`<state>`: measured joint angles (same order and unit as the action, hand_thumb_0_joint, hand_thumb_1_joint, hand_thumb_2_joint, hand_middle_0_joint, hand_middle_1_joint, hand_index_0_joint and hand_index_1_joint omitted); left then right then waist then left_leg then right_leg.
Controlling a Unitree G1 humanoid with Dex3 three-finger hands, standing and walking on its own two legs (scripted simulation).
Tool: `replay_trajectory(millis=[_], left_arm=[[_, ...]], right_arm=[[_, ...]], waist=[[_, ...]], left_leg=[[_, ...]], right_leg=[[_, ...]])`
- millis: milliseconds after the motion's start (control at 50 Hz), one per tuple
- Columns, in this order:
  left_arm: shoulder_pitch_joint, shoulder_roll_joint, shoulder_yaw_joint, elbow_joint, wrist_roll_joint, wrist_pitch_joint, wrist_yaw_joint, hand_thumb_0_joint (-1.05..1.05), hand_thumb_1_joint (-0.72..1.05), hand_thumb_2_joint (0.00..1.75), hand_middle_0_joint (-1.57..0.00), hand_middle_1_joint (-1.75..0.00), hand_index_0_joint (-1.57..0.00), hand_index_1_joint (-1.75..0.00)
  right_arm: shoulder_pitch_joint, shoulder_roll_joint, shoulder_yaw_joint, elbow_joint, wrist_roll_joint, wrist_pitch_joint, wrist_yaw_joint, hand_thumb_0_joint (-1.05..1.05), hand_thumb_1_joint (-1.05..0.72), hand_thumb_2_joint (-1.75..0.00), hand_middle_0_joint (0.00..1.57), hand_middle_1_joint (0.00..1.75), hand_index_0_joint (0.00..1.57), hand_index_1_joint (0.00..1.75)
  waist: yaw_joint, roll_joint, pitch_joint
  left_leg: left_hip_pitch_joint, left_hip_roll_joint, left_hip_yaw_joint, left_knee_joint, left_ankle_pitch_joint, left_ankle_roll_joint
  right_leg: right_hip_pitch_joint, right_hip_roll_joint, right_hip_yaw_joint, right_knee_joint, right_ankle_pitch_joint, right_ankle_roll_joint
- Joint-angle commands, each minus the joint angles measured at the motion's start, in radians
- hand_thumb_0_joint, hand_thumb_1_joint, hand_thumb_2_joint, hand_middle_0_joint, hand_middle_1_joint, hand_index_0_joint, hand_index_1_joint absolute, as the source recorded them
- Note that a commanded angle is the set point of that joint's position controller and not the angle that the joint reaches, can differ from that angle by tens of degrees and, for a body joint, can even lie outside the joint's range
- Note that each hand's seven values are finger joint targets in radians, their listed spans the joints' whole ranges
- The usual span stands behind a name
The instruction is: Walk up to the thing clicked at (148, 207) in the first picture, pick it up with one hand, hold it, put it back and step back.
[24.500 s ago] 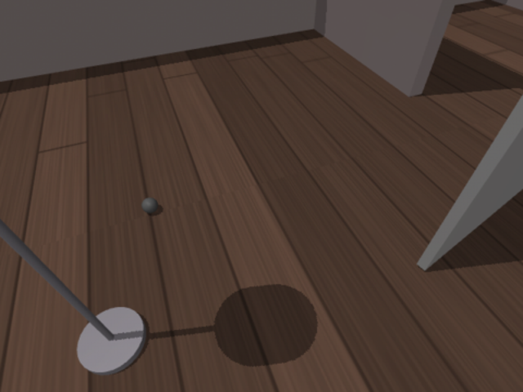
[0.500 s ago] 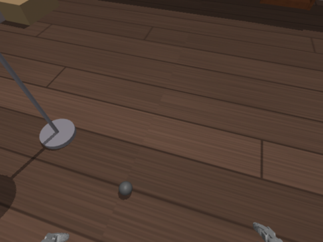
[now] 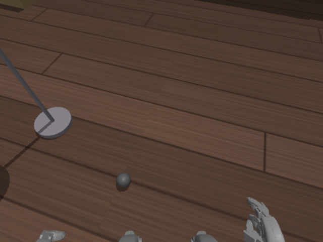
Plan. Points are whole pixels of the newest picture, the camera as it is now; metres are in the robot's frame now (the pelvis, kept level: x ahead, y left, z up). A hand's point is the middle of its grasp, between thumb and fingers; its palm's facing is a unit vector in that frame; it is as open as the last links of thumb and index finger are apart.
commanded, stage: rise first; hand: left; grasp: from above
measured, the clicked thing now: (123, 179) +0.51 +0.21 -0.65
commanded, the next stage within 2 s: none
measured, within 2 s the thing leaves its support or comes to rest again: neither
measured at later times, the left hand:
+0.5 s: hand out of the picture +0.17 +0.27 -0.22, palm faces -0.36 -0.70 -0.62, open 14.3 cm
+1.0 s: hand (97, 202) +0.34 +0.27 -0.39, palm faces -0.46 -0.18 -0.87, open 14.1 cm
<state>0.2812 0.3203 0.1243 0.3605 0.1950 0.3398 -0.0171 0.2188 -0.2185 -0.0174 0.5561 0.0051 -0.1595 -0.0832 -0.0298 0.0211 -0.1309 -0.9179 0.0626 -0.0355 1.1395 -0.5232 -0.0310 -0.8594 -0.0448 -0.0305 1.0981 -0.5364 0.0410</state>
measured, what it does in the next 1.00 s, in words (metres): lowers itself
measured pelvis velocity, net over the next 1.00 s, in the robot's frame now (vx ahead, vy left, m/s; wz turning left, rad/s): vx -0.09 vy -0.01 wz -0.06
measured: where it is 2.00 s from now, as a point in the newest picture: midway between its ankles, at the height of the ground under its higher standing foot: outside the picture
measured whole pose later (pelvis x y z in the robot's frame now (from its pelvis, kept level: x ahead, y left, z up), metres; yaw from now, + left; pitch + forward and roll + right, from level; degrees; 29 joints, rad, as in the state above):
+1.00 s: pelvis -0.09 -0.01 -0.26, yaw -3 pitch +34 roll -4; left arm -0.70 0.60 0.10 1.08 0.99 -0.16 0.17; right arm 0.14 -0.27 -0.05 0.73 -0.05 -0.10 0.06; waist -0.09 0.02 -0.12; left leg -2.04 0.05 -0.12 2.09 -0.64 -0.05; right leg -1.99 -0.02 0.00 2.07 -0.68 0.04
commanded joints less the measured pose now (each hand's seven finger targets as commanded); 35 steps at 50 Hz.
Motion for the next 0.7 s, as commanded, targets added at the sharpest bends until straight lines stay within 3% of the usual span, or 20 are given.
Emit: replay_trajectory(millis=[0,140,160,220,280,320,380,400,460,500,540,600,620,680], left_arm=[[0.058,0.177,0.073,-0.145,0.021,-0.021,0.024,0.00,-0.59,1.01,-0.05,-1.08,-0.04,-1.09],[0.073,0.178,0.070,-0.166,0.034,-0.033,0.032,0.00,-0.58,1.01,-0.06,-1.06,-0.04,-1.08],[0.056,0.182,0.067,-0.166,0.036,-0.037,0.033,0.00,-0.58,1.01,-0.05,-1.06,-0.04,-1.08],[-0.022,0.186,0.047,-0.137,0.064,-0.067,0.038,0.00,-0.57,1.01,-0.05,-1.06,-0.04,-1.07],[-0.121,0.213,0.056,-0.057,0.113,-0.124,0.048,0.00,-0.56,0.99,-0.05,-1.05,-0.04,-1.06],[-0.148,0.201,0.029,0.026,0.152,-0.167,0.053,0.00,-0.55,1.00,-0.05,-1.05,-0.04,-1.06],[-0.288,0.226,0.024,0.072,0.222,-0.246,0.068,0.00,-0.56,1.01,-0.05,-1.05,-0.03,-1.06],[-0.330,0.249,0.028,0.053,0.254,-0.273,0.076,0.00,-0.57,1.01,-0.06,-1.05,-0.04,-1.07],[-0.396,0.271,0.027,0.120,0.332,-0.319,0.104,0.00,-0.57,1.01,-0.05,-1.08,-0.04,-1.09],[-0.444,0.301,0.041,0.194,0.382,-0.336,0.122,0.00,-0.57,1.02,-0.05,-1.08,-0.03,-1.09],[-0.510,0.349,0.066,0.187,0.425,-0.353,0.142,0.00,-0.58,1.02,-0.05,-1.10,-0.04,-1.11],[-0.619,0.355,0.045,0.254,0.492,-0.366,0.152,0.00,-0.57,1.03,-0.04,-1.10,-0.03,-1.11],[-0.655,0.335,0.030,0.304,0.517,-0.370,0.155,0.00,-0.57,1.04,-0.04,-1.10,-0.03,-1.11],[-0.807,0.407,0.046,0.344,0.578,-0.403,0.170,0.00,-0.57,1.06,-0.04,-1.09,-0.03,-1.10]], right_arm=[[0.001,-0.148,-0.062,-0.135,-0.003,-0.053,-0.010,0.00,-0.88,-0.90,0.20,0.30,0.20,0.30],[-0.014,-0.140,-0.059,-0.149,-0.003,-0.066,-0.014,0.00,-0.87,-0.89,0.20,0.30,0.20,0.30],[-0.012,-0.144,-0.060,-0.149,-0.002,-0.068,-0.013,0.00,-0.87,-0.89,0.20,0.30,0.20,0.30],[-0.014,-0.149,-0.058,-0.134,-0.003,-0.078,-0.013,0.00,-0.86,-0.89,0.20,0.30,0.20,0.30],[-0.025,-0.155,-0.059,-0.117,-0.007,-0.093,-0.006,0.00,-0.85,-0.89,0.20,0.30,0.20,0.30],[-0.011,-0.161,-0.069,-0.080,-0.008,-0.100,0.006,0.00,-0.85,-0.89,0.20,0.30,0.20,0.30],[-0.027,-0.177,-0.078,-0.048,-0.009,-0.121,0.024,0.00,-0.85,-0.89,0.20,0.30,0.20,0.30],[-0.053,-0.183,-0.079,-0.061,-0.006,-0.129,0.029,0.00,-0.86,-0.89,0.20,0.30,0.20,0.30],[-0.055,-0.202,-0.089,-0.028,-0.006,-0.130,0.043,0.00,-0.86,-0.89,0.20,0.30,0.20,0.30],[-0.058,-0.207,-0.093,-0.015,-0.005,-0.123,0.050,0.00,-0.86,-0.89,0.20,0.30,0.20,0.30],[-0.047,-0.217,-0.100,0.004,-0.004,-0.114,0.061,0.00,-0.88,-0.90,0.20,0.30,0.20,0.30],[-0.029,-0.222,-0.110,0.034,-0.008,-0.095,0.078,0.00,-0.87,-0.89,0.20,0.30,0.20,0.30],[-0.014,-0.222,-0.109,0.047,-0.010,-0.087,0.085,0.00,-0.86,-0.89,0.20,0.30,0.20,0.30],[0.001,-0.231,-0.118,0.060,-0.018,-0.064,0.101,0.00,-0.86,-0.89,0.20,0.30,0.20,0.30]], waist=[[0.001,0.062,-0.239],[0.003,0.047,-0.222],[-0.008,0.044,-0.227],[-0.025,0.045,-0.222],[-0.027,0.048,-0.199],[-0.033,0.027,-0.210],[-0.032,0.055,-0.257],[-0.021,0.070,-0.295],[-0.026,0.084,-0.384],[-0.017,0.069,-0.413],[0.006,0.096,-0.498],[-0.005,0.093,-0.578],[-0.019,0.071,-0.567],[-0.014,0.066,-0.607]], left_leg=[[0.185,-0.033,0.019,-0.130,0.340,0.027],[0.124,-0.041,0.027,-0.106,0.227,0.035],[0.120,-0.040,0.023,-0.099,0.228,0.036],[0.088,-0.037,0.019,-0.064,0.223,0.036],[0.009,-0.037,0.015,-0.006,0.166,0.036],[-0.056,-0.042,0.024,0.050,0.136,0.040],[-0.124,-0.043,0.019,0.118,0.092,0.035],[-0.134,-0.040,0.016,0.143,0.092,0.033],[-0.183,-0.037,-0.003,0.219,0.123,0.027],[-0.252,-0.043,0.004,0.276,0.106,0.030],[-0.262,-0.043,0.005,0.330,0.160,0.029],[-0.303,-0.044,0.009,0.424,0.245,0.034],[-0.353,-0.045,0.009,0.457,0.241,0.037],[-0.434,-0.044,0.017,0.525,0.160,0.042]], right_leg=[[0.094,0.052,-0.022,-0.106,0.295,-0.051],[0.049,0.052,-0.019,-0.105,0.209,-0.051],[0.043,0.052,-0.019,-0.099,0.211,-0.050],[-0.012,0.052,-0.015,-0.060,0.209,-0.052],[-0.109,0.053,-0.014,0.007,0.154,-0.054],[-0.164,0.052,-0.006,0.052,0.134,-0.056],[-0.266,0.047,0.005,0.145,0.096,-0.059],[-0.299,0.045,0.009,0.180,0.096,-0.062],[-0.384,0.045,0.003,0.286,0.124,-0.065],[-0.432,0.047,0.004,0.328,0.112,-0.065],[-0.476,0.045,0.004,0.385,0.148,-0.068],[-0.523,0.048,-0.003,0.459,0.213,-0.066],[-0.544,0.048,-0.008,0.480,0.217,-0.064],[-0.597,0.047,-0.009,0.521,0.155,-0.063]])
